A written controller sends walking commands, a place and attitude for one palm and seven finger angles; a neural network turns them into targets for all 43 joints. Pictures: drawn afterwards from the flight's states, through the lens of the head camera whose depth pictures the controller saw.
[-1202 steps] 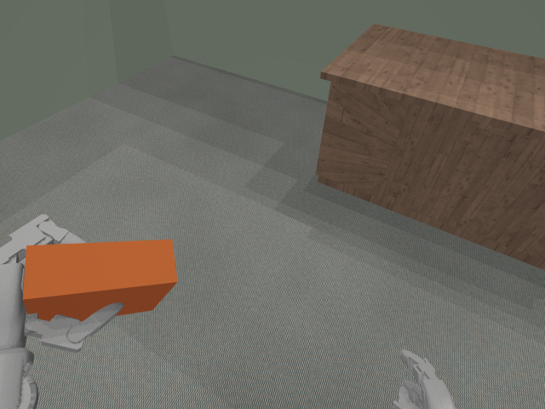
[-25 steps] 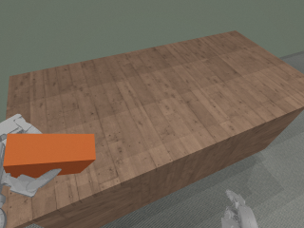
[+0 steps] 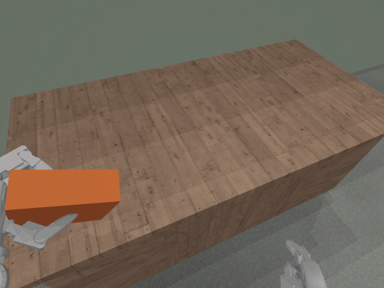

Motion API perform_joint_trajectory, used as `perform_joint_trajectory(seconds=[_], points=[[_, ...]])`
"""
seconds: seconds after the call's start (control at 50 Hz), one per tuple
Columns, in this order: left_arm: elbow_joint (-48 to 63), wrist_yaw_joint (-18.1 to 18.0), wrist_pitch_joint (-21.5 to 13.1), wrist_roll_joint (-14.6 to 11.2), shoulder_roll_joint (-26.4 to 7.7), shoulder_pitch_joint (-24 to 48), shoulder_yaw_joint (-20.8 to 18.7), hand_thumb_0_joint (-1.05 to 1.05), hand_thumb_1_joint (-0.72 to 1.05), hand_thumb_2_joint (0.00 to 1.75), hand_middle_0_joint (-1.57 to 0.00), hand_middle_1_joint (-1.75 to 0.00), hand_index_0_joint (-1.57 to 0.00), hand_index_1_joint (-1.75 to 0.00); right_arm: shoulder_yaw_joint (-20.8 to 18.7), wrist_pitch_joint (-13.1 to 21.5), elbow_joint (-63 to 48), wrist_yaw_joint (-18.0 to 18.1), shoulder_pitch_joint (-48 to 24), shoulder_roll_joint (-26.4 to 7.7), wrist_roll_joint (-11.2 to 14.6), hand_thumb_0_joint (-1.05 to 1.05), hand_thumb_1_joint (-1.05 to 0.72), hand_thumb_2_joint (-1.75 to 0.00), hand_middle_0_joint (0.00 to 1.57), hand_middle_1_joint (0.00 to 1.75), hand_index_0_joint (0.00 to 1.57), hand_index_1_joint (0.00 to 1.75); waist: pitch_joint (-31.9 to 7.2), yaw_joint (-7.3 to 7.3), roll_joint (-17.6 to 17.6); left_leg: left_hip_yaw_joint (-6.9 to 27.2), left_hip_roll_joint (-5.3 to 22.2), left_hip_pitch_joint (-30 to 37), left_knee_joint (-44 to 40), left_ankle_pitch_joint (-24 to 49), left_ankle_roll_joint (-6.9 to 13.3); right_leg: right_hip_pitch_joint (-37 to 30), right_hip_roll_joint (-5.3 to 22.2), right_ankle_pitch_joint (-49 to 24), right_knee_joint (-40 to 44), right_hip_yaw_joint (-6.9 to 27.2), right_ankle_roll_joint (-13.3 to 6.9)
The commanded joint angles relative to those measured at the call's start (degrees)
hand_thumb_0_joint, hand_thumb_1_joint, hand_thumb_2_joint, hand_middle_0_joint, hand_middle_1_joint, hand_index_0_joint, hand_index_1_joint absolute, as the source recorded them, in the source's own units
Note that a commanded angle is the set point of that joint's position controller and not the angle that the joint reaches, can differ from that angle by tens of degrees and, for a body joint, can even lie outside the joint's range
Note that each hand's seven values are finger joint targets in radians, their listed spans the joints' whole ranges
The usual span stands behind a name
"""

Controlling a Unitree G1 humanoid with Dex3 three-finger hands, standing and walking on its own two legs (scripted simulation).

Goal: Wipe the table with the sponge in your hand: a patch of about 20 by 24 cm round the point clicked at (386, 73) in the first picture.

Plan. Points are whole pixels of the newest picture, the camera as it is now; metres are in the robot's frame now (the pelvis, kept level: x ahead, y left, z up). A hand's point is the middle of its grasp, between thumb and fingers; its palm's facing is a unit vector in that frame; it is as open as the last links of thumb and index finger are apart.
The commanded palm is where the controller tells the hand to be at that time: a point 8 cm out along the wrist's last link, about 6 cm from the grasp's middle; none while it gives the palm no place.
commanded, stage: shuffle to correct the standing spot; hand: left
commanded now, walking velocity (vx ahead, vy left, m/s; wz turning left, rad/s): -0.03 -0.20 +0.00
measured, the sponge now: (81, 198) +0.23 +0.20 +0.14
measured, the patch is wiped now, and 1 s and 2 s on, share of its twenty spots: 0.00 0.00 0.00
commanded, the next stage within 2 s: come to a stop and stand still in 0.76 s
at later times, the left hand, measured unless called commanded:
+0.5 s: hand (39, 200) +0.21 +0.24 +0.16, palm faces +0.32 -0.86 -0.40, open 9.2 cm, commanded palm +0.16 +0.28 +0.18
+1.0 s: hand (15, 173) +0.24 +0.27 +0.19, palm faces +0.39 -0.78 -0.49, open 9.2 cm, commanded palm +0.15 +0.27 +0.18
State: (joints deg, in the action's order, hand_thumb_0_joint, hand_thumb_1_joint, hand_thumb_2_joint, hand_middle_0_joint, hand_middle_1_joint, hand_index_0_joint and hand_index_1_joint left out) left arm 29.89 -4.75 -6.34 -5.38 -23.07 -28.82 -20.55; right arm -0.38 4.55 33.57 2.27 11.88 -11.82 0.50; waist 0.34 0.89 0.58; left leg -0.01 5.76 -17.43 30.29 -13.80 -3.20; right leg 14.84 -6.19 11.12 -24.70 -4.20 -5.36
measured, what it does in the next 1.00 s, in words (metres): stands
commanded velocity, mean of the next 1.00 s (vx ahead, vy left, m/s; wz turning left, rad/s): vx -0.02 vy -0.17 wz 0.00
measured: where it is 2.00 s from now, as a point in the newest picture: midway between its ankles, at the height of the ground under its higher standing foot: outside the picture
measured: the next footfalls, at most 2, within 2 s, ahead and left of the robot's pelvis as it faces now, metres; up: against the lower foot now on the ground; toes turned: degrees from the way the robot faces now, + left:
none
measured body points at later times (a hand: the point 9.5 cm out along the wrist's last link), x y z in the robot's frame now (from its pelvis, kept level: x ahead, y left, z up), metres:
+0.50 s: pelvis +0.00 +0.00 +0.00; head +0.01 +0.01 +0.45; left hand +0.19 +0.28 +0.19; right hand +0.17 -0.23 -0.08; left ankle +0.02 +0.16 -0.74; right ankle +0.02 -0.06 -0.74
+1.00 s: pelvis -0.01 -0.01 +0.00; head +0.02 +0.00 +0.45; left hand +0.21 +0.31 +0.21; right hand +0.16 -0.25 -0.08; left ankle +0.02 +0.15 -0.73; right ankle +0.02 -0.06 -0.74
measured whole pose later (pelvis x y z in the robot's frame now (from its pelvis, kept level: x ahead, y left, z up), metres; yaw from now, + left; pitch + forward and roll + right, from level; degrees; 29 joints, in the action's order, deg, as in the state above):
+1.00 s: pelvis -0.01 -0.01 +0.00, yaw +0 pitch +1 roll -1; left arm 18.3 -0.9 -11.1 -3.6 -29.9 -13.2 -25.9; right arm -1.7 8.8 34.1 1.4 14.3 -12.4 0.6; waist 2.7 -3.0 -0.6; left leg -1.3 6.0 -17.1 29.7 -13.5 -1.0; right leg 15.6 -6.1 11.0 -25.8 -4.0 -4.2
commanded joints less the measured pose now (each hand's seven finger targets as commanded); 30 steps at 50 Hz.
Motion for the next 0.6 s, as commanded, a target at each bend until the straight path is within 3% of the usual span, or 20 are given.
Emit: perform_joint_trajectory(seconds=[0.0, 0.2, 0.32, 0.34, 0.46, 0.58], points=[[11.60, -1.18, -3.95, -0.54, -9.37, 2.88, -7.38, 0.00, 0.10, 1.30, -1.20, -1.60, -1.20, -1.60, -2.74, 2.75, -9.13, 0.68, -5.16, -7.41, 0.28, 0.00, -0.90, -0.90, 0.20, 0.30, 0.20, 0.30, -7.19, -0.09, 2.48, 4.20, 3.24, 2.74, -3.37, 2.50, 4.47, -2.38, 9.63, -6.13, 5.54, 9.30, 4.41], [11.99, -1.23, -3.99, -0.64, -9.31, 2.36, -7.31, 0.00, 0.10, 1.30, -1.20, -1.60, -1.20, -1.60, -2.74, 2.65, -9.10, 0.73, -5.29, -7.46, 0.33, 0.00, -0.90, -0.90, 0.20, 0.30, 0.20, 0.30, -7.28, -0.05, 3.01, 4.52, 3.37, 2.87, -3.49, 3.80, 4.37, -2.67, 9.68, -6.89, 5.31, 8.89, 4.19], [11.74, -1.38, -3.90, -0.40, -8.94, 4.04, -6.60, 0.00, 0.10, 1.30, -1.20, -1.60, -1.20, -1.60, -2.62, 2.80, -9.01, 0.75, -5.36, -7.42, 0.46, 0.00, -0.90, -0.90, 0.20, 0.30, 0.20, 0.30, -5.64, 0.05, 2.61, 4.36, 2.63, 2.14, -3.87, -2.19, 4.31, -0.23, 9.84, -1.09, 6.99, 10.08, 4.06], [12.96, -1.43, -3.94, -0.57, -9.54, 4.95, -6.60, 0.00, 0.10, 1.30, -1.20, -1.60, -1.20, -1.60, -2.43, 2.86, -8.89, 0.90, -5.87, -7.30, 0.65, 0.00, -0.90, -0.90, 0.20, 0.30, 0.20, 0.30, -5.28, 0.30, 3.30, 4.80, 2.51, 2.85, -4.74, -1.64, 4.29, 0.18, 9.67, -1.36, 6.78, 9.73, 3.44], [13.16, -1.46, -4.25, -0.31, -9.37, 4.63, -6.55, 0.00, 0.10, 1.30, -1.20, -1.60, -1.20, -1.60, -2.26, 3.06, -8.91, 0.90, -6.07, -7.35, 0.17, 0.00, -0.90, -0.90, 0.20, 0.30, 0.20, 0.30, -6.25, 0.00, 4.94, 5.53, 4.07, 2.42, -6.10, 1.41, 4.70, -1.70, 8.67, -3.50, 5.33, 8.17, 3.95], [10.71, -1.21, -3.63, -0.54, -9.19, 3.09, -6.99, 0.00, 0.10, 1.30, -1.20, -1.60, -1.20, -1.60, -2.64, 2.93, -9.07, 0.77, -5.40, -7.41, 0.40, 0.00, -0.90, -0.90, 0.20, 0.30, 0.20, 0.30, -6.60, 0.00, 1.95, 4.58, 3.23, 2.46, -4.30, 1.44, 4.29, -1.93, 9.37, -4.75, 5.84, 9.27, 3.94]])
